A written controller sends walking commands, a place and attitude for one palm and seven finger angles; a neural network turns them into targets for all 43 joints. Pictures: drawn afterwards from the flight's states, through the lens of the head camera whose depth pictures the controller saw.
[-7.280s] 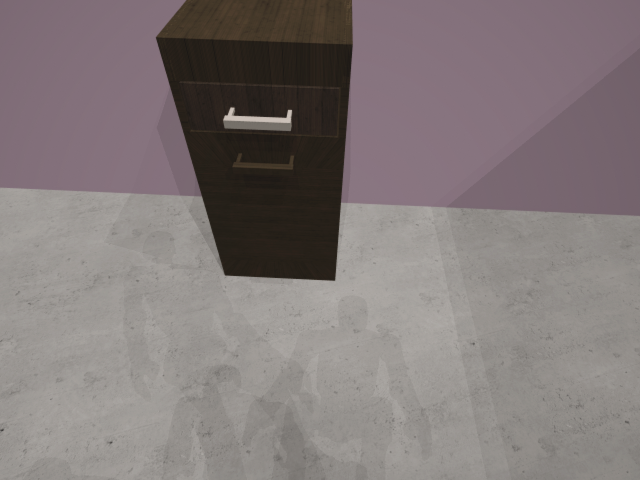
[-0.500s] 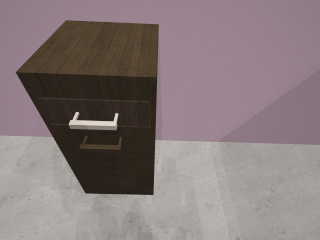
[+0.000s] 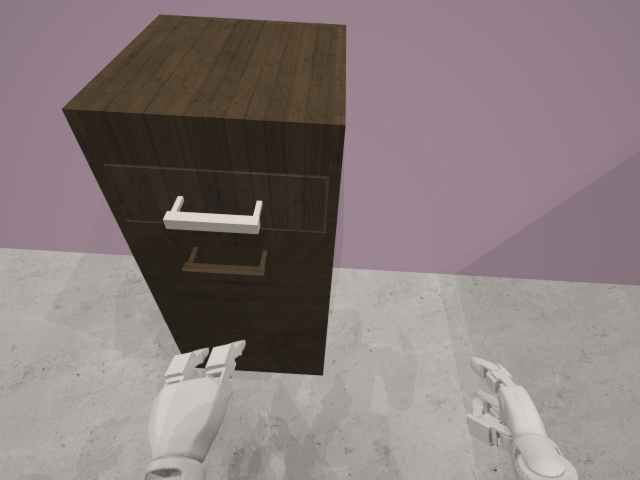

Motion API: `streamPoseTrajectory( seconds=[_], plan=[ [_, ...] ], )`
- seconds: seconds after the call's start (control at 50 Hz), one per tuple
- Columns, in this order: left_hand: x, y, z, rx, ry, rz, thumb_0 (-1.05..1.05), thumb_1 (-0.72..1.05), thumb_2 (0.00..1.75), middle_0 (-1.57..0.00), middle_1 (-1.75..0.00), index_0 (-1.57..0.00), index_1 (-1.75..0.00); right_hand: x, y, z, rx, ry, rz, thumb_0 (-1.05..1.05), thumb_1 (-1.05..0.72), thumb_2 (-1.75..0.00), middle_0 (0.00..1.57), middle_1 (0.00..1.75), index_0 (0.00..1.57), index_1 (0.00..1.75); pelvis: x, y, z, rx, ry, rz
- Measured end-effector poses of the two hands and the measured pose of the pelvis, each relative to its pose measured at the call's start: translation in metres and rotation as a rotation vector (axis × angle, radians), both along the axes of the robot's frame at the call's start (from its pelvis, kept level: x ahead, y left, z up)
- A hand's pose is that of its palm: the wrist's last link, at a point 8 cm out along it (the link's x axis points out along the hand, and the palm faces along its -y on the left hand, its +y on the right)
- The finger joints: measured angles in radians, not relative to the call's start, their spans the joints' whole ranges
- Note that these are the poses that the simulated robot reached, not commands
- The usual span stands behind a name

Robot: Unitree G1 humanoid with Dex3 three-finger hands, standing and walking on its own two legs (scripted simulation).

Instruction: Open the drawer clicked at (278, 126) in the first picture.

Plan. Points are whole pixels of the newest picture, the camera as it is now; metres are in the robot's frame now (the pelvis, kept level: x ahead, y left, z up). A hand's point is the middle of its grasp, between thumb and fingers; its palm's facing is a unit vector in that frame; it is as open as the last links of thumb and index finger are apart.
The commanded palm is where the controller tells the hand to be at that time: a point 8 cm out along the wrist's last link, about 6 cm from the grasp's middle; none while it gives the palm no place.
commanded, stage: raise the hand with hooked fingers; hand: left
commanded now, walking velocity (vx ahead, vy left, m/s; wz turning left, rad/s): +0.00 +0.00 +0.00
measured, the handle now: (215, 213) +0.53 +0.25 +0.00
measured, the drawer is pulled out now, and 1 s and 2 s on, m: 0.00 0.00 0.00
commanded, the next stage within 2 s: move the hooked fingers above the handle in 1.46 s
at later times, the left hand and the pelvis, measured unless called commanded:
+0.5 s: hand (178, 350) +0.26 +0.21 +0.02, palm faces -0.02 -0.12 -0.99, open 11.6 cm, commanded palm +0.24 +0.21 +0.10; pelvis +0.03 -0.02 +0.02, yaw +1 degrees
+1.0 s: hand (178, 259) +0.33 +0.22 +0.11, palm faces +0.08 -0.09 -0.99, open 13.8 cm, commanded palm +0.31 +0.22 +0.16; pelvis +0.05 -0.03 +0.03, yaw +3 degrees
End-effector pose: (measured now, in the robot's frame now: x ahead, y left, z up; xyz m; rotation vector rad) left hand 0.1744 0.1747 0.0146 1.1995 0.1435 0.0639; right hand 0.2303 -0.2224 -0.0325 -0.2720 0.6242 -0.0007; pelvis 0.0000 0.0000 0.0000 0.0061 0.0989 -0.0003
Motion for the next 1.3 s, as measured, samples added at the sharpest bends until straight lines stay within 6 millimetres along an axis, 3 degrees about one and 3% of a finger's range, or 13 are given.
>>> streamPoseTrajectory(
  seconds=[0.08, 0.16, 0.22, 0.3, 0.38, 0.44, 0.5, 0.6, 0.68, 0.84, 0.96, 1.12, 1.3],
  plan=[
    [-0.023, 0.034, -0.004, 0.155, 0.011, 0.084, 0.0, 0.48, 0.72, -0.24, -0.56, -0.25, -0.56, 0.031, 0.021, 0.002, -0.007, -0.009, 0.094, 0.01, -0.9, -0.9, 0.19, 0.3, 0.2, 0.3, 0.002, -0.005, -0.006, -0.019, 0.014, 0.027],
    [-0.016, 0.065, 0.02, 0.282, -0.068, 0.152, 0.0, 0.38, 0.68, -0.26, -0.62, -0.26, -0.62, 0.048, 0.043, -0.01, 0.018, -0.013, 0.173, 0.01, -0.9, -0.9, 0.19, 0.3, 0.2, 0.3, 0.003, -0.008, -0.013, -0.034, 0.015, 0.065],
    [0.006, 0.063, 0.043, 0.255, -0.128, 0.159, 0.0, 0.31, 0.65, -0.26, -0.67, -0.27, -0.67, 0.046, 0.056, -0.022, 0.065, 0.013, 0.19, 0.01, -0.9, -0.9, 0.19, 0.3, 0.2, 0.3, 0.004, -0.009, -0.013, -0.041, 0.0, 0.09],
    [0.037, 0.038, 0.061, 0.171, -0.115, 0.097, 0.0, 0.22, 0.61, -0.26, -0.73, -0.27, -0.73, 0.025, 0.061, -0.035, 0.128, 0.107, 0.154, 0.01, -0.9, -0.9, 0.2, 0.3, 0.2, 0.3, 0.011, -0.01, -0.002, -0.03, -0.008, 0.078],
    [0.054, 0.025, 0.057, 0.187, -0.047, 0.009, 0.0, 0.13, 0.57, -0.27, -0.79, -0.27, -0.79, -0.004, 0.049, -0.043, 0.136, 0.207, 0.102, 0.01, -0.9, -0.9, 0.2, 0.3, 0.2, 0.3, 0.021, -0.016, 0.008, -0.011, -0.006, 0.04],
    [0.059, 0.03, 0.055, 0.232, -0.004, -0.014, 0.0, 0.07, 0.54, -0.27, -0.83, -0.28, -0.83, -0.021, 0.029, -0.048, 0.112, 0.268, 0.053, 0.01, -0.9, -0.9, 0.2, 0.3, 0.2, 0.3, 0.027, -0.02, 0.013, -0.007, -0.009, 0.023],
    [0.062, 0.041, 0.065, 0.251, -0.005, 0.011, 0.0, 0.0, 0.51, -0.28, -0.88, -0.29, -0.88, -0.03, 0.005, -0.052, 0.075, 0.31, 0.0, 0.02, -0.9, -0.9, 0.2, 0.3, 0.2, 0.3, 0.032, -0.021, 0.017, -0.008, -0.01, 0.021],
    [0.073, 0.051, 0.092, 0.246, -0.082, 0.065, 0.0, -0.12, 0.46, -0.29, -0.95, -0.3, -0.95, -0.027, -0.029, -0.052, 0.016, 0.32, -0.06, 0.02, -0.9, -0.9, 0.2, 0.3, 0.2, 0.3, 0.039, -0.022, 0.02, -0.008, -0.01, 0.037],
    [0.09, 0.048, 0.098, 0.234, -0.085, 0.068, 0.0, -0.21, 0.42, -0.29, -1.01, -0.3, -1.01, -0.014, -0.043, -0.043, -0.002, 0.292, -0.085, 0.02, -0.9, -0.9, 0.19, 0.3, 0.2, 0.3, 0.042, -0.025, 0.023, -0.002, -0.011, 0.039],
    [0.115, 0.035, 0.118, 0.245, -0.097, 0.004, 0.0, -0.39, 0.35, -0.31, -1.13, -0.31, -1.13, 0.022, -0.037, -0.02, 0.022, 0.188, -0.071, 0.02, -0.9, -0.9, 0.19, 0.3, 0.2, 0.3, 0.049, -0.03, 0.029, 0.003, -0.034, 0.037],
    [0.13, 0.045, 0.14, 0.274, -0.108, 0.047, 0.0, -0.46, 0.32, -0.31, -1.18, -0.32, -1.17, 0.038, -0.017, -0.016, 0.07, 0.169, -0.024, 0.01, -0.9, -0.9, 0.19, 0.3, 0.2, 0.3, 0.05, -0.032, 0.032, 0.004, -0.047, 0.048],
    [0.149, 0.052, 0.15, 0.265, -0.027, 0.042, 0.0, -0.49, 0.3, -0.31, -1.2, -0.32, -1.19, 0.034, -0.003, -0.022, 0.085, 0.22, 0.01, 0.01, -0.9, -0.9, 0.2, 0.3, 0.2, 0.3, 0.051, -0.033, 0.035, 0.002, -0.053, 0.064],
    [0.147, 0.048, 0.138, 0.237, 0.0, -0.065, 0.0, -0.49, 0.3, -0.31, -1.2, -0.32, -1.2, 0.013, -0.015, -0.033, 0.063, 0.293, -0.025, 0.01, -0.9, -0.9, 0.2, 0.3, 0.2, 0.3, 0.054, -0.028, 0.036, -0.001, -0.034, 0.05]
  ],
)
